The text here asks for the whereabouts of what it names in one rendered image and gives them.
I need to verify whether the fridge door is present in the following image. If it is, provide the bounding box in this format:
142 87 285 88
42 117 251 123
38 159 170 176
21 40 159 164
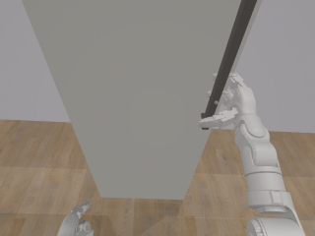
22 0 263 200

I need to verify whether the handle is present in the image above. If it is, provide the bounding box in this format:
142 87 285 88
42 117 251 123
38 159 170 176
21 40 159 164
201 0 257 130

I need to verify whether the robot left hand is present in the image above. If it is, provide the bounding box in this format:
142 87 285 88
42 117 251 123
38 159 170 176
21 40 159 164
57 202 94 236

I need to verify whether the right robot forearm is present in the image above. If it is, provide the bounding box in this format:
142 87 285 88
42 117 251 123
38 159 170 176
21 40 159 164
233 114 306 236

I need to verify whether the robot right hand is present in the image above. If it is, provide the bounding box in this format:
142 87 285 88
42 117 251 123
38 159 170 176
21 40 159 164
198 72 257 129

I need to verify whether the robot right upper arm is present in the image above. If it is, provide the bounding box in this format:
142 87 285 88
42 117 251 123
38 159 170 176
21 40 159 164
246 216 304 236

